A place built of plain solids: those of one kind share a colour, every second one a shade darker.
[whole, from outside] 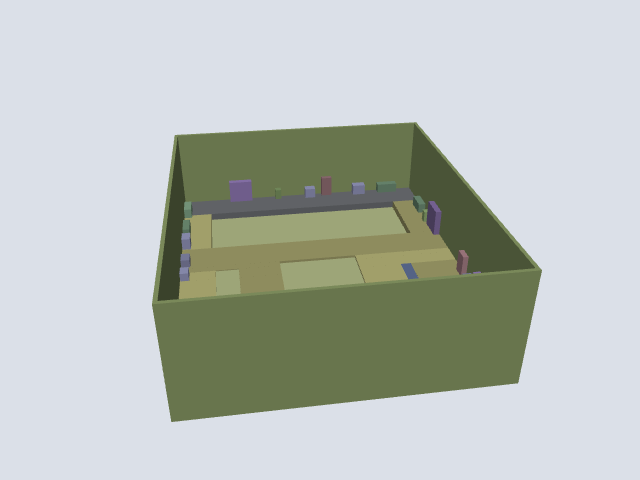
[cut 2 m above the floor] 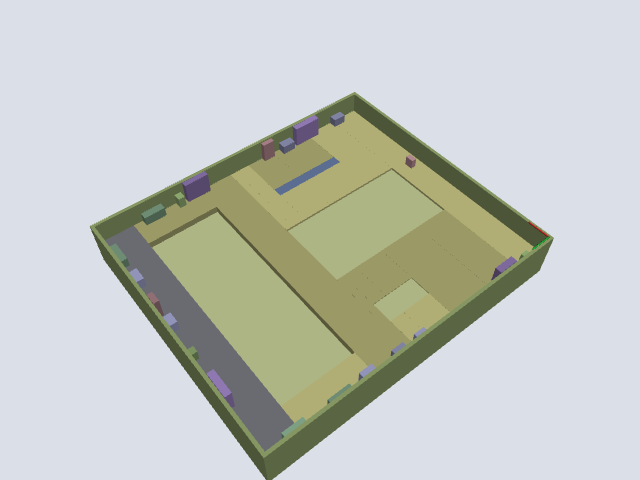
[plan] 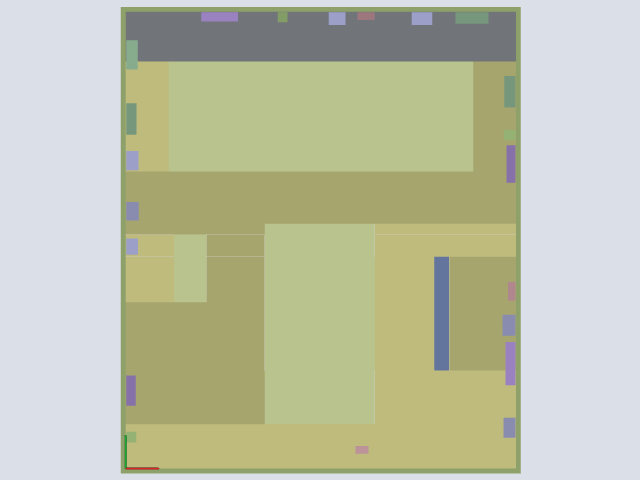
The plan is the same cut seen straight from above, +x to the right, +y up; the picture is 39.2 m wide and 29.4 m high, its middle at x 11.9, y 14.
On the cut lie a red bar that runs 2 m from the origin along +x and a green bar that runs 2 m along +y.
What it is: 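A vehicle workshop, tram depot or goods shed with inspection pits, wash bays, truck wells or a traverser pit in its floor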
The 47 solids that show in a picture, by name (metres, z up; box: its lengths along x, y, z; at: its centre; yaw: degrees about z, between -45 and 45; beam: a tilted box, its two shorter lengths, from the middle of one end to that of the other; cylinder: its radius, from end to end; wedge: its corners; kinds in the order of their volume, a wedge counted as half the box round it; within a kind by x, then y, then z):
{
 "floor_1": {"box": [2.63, 6.73, 2.4], "at": [1.31, 21.57, -1.2]},
 "floor_2": {"box": [2.97, 2.79, 2.4], "at": [1.49, 11.59, -1.2]},
 "floor_3": {"box": [2.97, 1.35, 2.4], "at": [1.49, 13.65, -1.2]},
 "floor_4": {"box": [8.51, 3.29, 2.4], "at": [4.25, 4.37, -1.2]},
 "floor_5": {"box": [8.51, 4.18, 2.4], "at": [4.25, 8.1, -1.2]},
 "floor_6": {"box": [8.51, 0.67, 2.4], "at": [4.25, 14.66, -1.2]},
 "floor_7": {"box": [3.57, 2.79, 2.4], "at": [6.72, 11.59, -1.2]},
 "floor_8": {"box": [3.57, 1.35, 2.4], "at": [6.72, 13.65, -1.2]},
 "floor_9": {"box": [23.9, 2.72, 2.4], "at": [11.95, 1.36, -1.2]},
 "floor_10": {"box": [23.9, 3.2, 2.4], "at": [11.95, 16.6, -1.2]},
 "floor_11": {"box": [3.64, 4.18, 2.4], "at": [17.08, 8.1, -1.2]},
 "floor_12": {"box": [3.64, 2.79, 2.4], "at": [17.08, 11.59, -1.2]},
 "floor_13": {"box": [8.64, 3.29, 2.4], "at": [19.58, 4.37, -1.2]},
 "floor_14": {"box": [8.64, 1.35, 2.4], "at": [19.58, 13.65, -1.2]},
 "floor_15": {"box": [8.64, 0.67, 2.4], "at": [19.58, 14.66, -1.2]},
 "floor_16": {"box": [4.09, 4.18, 2.4], "at": [21.86, 8.1, -1.2]},
 "floor_17": {"box": [4.09, 2.79, 2.4], "at": [21.86, 11.59, -1.2]},
 "floor_18": {"box": [2.61, 6.73, 2.4], "at": [22.59, 21.57, -1.2]},
 "bay_floor_1": {"box": [1.97, 4.14, 2.32], "at": [3.96, 12.26, -1.24]},
 "bay_floor_2": {"box": [6.75, 12.28, 2.19], "at": [11.88, 8.86, -1.31]},
 "bay_floor_3": {"box": [18.66, 6.73, 1.76], "at": [11.96, 21.57, -1.52]},
 "wall_1": {"box": [0.3, 27.98, 9.67], "at": [-0.15, 13.99, 2.44]},
 "wall_2": {"box": [24.5, 0.3, 9.67], "at": [11.95, -0.15, 2.44]},
 "wall_3": {"box": [24.5, 0.3, 9.67], "at": [11.95, 28.13, 2.44]},
 "wall_4": {"box": [0.3, 27.98, 9.67], "at": [24.05, 13.99, 2.44]},
 "bay_cover_1": {"box": [0.91, 6.97, 2.4], "at": [19.36, 9.49, -1.2]},
 "rack_1": {"box": [0.59, 1.86, 2.32], "at": [0.33, 4.77, 1.11]},
 "rack_2": {"box": [2.26, 0.57, 2.2], "at": [5.75, 27.66, 1.05]},
 "rack_3": {"box": [0.61, 2.66, 2.11], "at": [23.57, 6.43, 1.0]},
 "rack_4": {"box": [0.55, 2.3, 2.45], "at": [23.59, 18.65, 1.18]},
 "crates_1": {"box": [0.73, 1.01, 0.78], "at": [0.4, 13.6, 0.34]},
 "crates_2": {"box": [0.77, 1.13, 0.78], "at": [0.41, 15.77, 0.34]},
 "crates_3": {"box": [0.75, 1.19, 1.11], "at": [0.41, 18.86, 0.51]},
 "crates_4": {"box": [1.04, 0.79, 1.02], "at": [12.95, 27.55, 0.46]},
 "crates_5": {"box": [1.26, 0.79, 1.06], "at": [18.15, 27.55, 0.48]},
 "crates_6": {"box": [0.79, 1.29, 0.9], "at": [23.48, 8.79, 0.4]},
 "crates_7": {"box": [0.73, 1.24, 0.87], "at": [23.5, 2.5, 0.39]},
 "bench_1": {"box": [0.64, 1.94, 0.93], "at": [0.35, 21.41, 0.41]},
 "bench_2": {"box": [0.71, 1.79, 0.97], "at": [0.39, 25.34, 0.43]},
 "bench_3": {"box": [2.02, 0.71, 0.97], "at": [21.21, 27.59, 0.43]},
 "bench_4": {"box": [0.69, 1.94, 0.96], "at": [23.52, 23.08, 0.43]},
 "cupboard_1": {"box": [1.05, 0.47, 2.02], "at": [14.72, 27.71, 0.96]},
 "cupboard_2": {"box": [0.46, 1.15, 1.94], "at": [23.64, 10.86, 0.92]},
 "bin_1": {"box": [0.62, 0.66, 1.04], "at": [0.34, 1.92, 0.47]},
 "bin_2": {"box": [0.6, 0.61, 1.05], "at": [9.61, 27.64, 0.47]},
 "bin_3": {"box": [0.72, 0.62, 1.1], "at": [23.51, 20.43, 0.5]},
 "trolley_1": {"box": [0.8, 0.49, 0.97], "at": [14.47, 1.15, 0.43]}
}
